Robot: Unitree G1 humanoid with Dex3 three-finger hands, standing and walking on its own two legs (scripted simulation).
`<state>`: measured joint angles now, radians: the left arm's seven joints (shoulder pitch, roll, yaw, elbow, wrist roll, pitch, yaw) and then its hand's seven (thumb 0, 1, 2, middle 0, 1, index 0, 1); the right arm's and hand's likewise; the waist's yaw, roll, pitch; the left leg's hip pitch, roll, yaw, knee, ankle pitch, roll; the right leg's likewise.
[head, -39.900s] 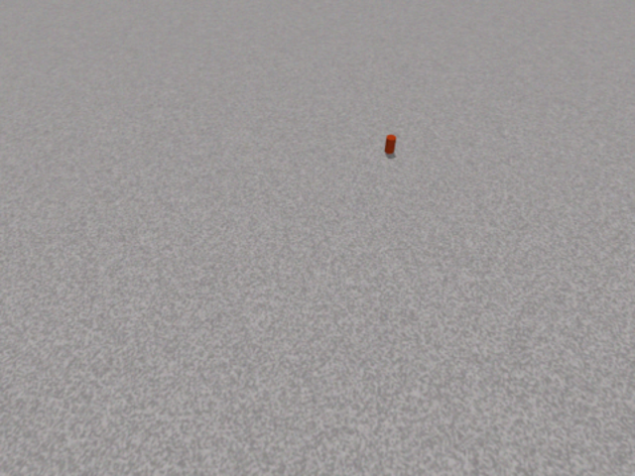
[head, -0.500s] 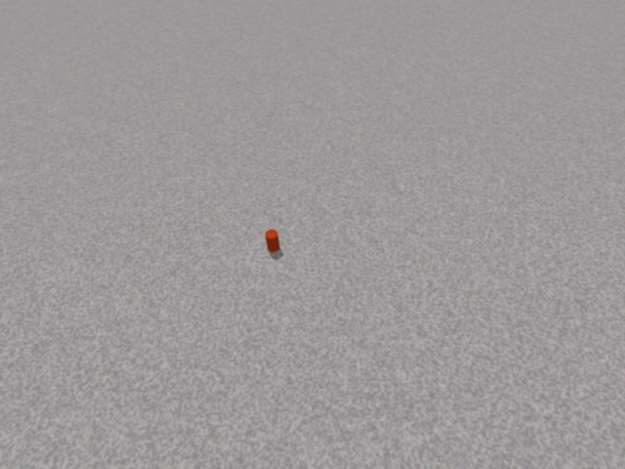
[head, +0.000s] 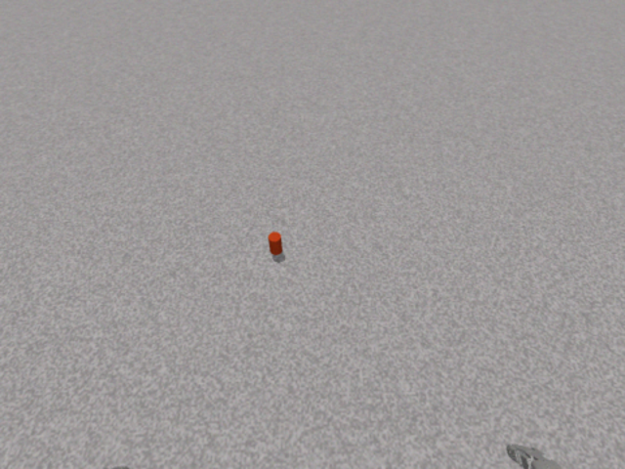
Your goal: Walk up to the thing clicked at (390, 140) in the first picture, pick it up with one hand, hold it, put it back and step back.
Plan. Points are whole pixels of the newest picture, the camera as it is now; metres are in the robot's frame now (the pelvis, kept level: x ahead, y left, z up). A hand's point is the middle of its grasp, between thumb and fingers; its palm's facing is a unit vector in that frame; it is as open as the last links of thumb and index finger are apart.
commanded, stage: step back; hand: left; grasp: from above
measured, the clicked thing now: (275, 243) +1.00 +0.22 -0.72
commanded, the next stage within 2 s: stand in 0.10 s
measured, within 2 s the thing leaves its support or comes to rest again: neither
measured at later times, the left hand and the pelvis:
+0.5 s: hand out of the picture +0.09 +0.25 -0.14, palm faces -0.04 -0.94 -0.33, open 7.4 cm; pelvis +0.00 +0.01 +0.01, yaw +0 degrees
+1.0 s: hand out of the picture +0.06 +0.26 -0.14, palm faces -0.04 -0.94 -0.34, open 7.4 cm; pelvis -0.01 +0.01 +0.01, yaw +0 degrees
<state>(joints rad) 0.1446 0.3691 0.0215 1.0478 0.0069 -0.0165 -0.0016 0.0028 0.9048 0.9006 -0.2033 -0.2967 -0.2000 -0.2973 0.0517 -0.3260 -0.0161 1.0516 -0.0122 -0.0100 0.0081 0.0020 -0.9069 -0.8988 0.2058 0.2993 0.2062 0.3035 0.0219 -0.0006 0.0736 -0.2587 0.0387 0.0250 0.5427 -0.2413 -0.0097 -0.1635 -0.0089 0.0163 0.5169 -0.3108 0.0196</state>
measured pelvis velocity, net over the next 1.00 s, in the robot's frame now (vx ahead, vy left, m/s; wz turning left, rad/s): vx -0.01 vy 0.01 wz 0.00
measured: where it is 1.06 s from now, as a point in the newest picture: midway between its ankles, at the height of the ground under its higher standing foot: outside the picture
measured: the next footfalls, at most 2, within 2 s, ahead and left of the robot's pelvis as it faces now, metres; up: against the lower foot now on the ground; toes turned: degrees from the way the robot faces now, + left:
none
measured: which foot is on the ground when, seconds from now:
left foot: down 0.00-1.00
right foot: down 0.00-1.00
